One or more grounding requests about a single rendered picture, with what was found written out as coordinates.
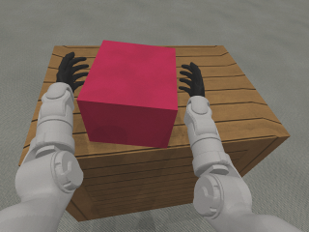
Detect right robot forearm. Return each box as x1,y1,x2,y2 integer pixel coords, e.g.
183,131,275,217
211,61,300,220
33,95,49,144
183,96,243,180

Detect robot right hand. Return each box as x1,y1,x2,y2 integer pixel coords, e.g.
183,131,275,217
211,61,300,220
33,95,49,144
179,62,205,98

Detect robot right upper arm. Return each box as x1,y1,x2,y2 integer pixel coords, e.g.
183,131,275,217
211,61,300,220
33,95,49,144
193,173,303,232

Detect pedestal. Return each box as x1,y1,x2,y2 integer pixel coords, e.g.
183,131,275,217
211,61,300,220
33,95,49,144
18,45,290,222

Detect robot left upper arm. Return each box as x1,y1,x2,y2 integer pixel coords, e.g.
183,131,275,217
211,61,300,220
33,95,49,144
0,150,84,232

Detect robot left hand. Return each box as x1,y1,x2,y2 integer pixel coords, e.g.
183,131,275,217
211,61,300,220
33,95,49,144
56,52,89,93

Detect carton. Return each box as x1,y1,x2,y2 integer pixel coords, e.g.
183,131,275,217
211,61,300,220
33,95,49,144
76,40,178,149

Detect left robot forearm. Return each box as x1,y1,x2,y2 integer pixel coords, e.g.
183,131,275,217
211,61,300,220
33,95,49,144
14,82,75,197

